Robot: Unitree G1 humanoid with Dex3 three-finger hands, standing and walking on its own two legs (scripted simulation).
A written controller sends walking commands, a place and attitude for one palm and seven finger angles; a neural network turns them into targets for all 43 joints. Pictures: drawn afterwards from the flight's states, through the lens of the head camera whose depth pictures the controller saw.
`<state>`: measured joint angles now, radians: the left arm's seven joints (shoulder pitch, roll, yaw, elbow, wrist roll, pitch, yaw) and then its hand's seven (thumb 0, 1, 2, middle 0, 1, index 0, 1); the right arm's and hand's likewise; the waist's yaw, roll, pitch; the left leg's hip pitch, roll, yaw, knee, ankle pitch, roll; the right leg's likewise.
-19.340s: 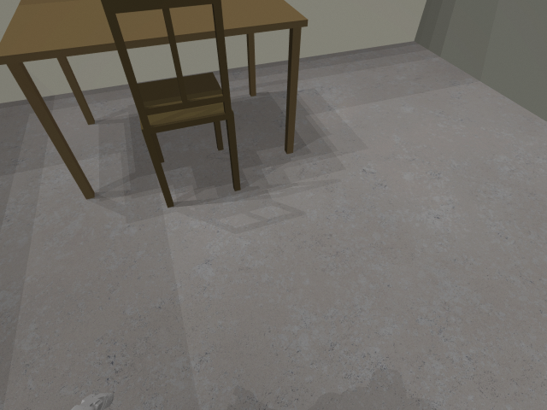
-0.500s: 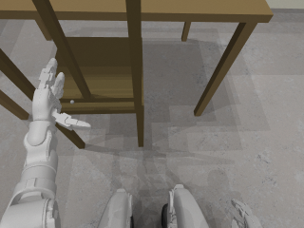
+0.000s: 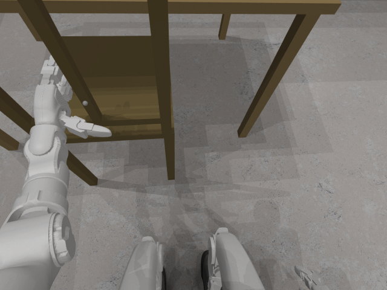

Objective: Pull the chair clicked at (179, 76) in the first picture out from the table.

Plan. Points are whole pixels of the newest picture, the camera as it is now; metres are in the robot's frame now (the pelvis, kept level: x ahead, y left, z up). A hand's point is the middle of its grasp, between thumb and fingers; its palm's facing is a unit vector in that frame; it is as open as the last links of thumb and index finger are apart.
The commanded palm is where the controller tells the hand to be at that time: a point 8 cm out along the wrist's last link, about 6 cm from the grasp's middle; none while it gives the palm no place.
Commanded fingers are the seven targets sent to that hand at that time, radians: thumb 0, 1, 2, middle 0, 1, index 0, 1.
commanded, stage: push the fingers through the gap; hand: left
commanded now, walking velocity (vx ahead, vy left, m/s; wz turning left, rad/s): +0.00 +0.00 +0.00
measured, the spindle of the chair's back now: (70, 70) +0.52 +0.22 +0.09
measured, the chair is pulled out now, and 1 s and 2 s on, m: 0.00 0.00 0.02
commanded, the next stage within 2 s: hook a spindle and tug to test in 0.58 s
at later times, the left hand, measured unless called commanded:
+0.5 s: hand (88, 98) +0.49 +0.19 +0.04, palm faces +0.08 -1.00 -0.04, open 16.9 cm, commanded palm +0.46 +0.24 +0.04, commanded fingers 0.00 -0.50 0.30 -0.06 -0.08 -0.06 -0.08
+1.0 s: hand (89, 98) +0.49 +0.19 +0.04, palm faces +0.05 -1.00 -0.04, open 15.8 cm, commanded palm +0.46 +0.24 +0.04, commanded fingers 0.00 -0.39 0.35 -0.36 -1.01 -0.36 -1.01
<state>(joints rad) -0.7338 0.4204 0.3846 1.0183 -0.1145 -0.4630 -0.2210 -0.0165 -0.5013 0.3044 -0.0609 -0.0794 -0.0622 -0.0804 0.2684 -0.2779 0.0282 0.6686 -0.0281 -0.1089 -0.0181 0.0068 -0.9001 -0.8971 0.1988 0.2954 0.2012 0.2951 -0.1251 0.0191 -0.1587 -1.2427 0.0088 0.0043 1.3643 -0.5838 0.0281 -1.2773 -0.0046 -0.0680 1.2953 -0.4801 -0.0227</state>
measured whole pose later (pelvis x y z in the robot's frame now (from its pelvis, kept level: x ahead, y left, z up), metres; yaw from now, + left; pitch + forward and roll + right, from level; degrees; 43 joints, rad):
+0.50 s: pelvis +0.00 +0.00 +0.00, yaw +0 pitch +27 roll -2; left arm -0.76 0.43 0.42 1.06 -0.08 -0.48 -0.19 -0.02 -0.50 0.30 -0.06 -0.08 -0.06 -0.08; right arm 0.29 -0.28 0.03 0.66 -0.03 -0.07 0.00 0.01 -0.90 -0.90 0.20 0.30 0.20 0.30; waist -0.14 0.02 -0.16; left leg -1.24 0.02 0.00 1.35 -0.58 0.02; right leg -1.28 0.01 -0.07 1.28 -0.47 -0.03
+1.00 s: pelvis +0.00 +0.00 +0.00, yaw +0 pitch +27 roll -2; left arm -0.80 0.45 0.39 1.09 -0.08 -0.48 -0.20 -0.02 -0.50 0.30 -0.20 -0.51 -0.20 -0.51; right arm 0.28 -0.28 0.03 0.66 -0.03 -0.06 0.00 0.01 -0.90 -0.90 0.20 0.30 0.20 0.29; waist -0.14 0.02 -0.15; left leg -1.26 0.01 -0.01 1.37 -0.58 0.02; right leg -1.29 0.00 -0.08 1.29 -0.47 -0.03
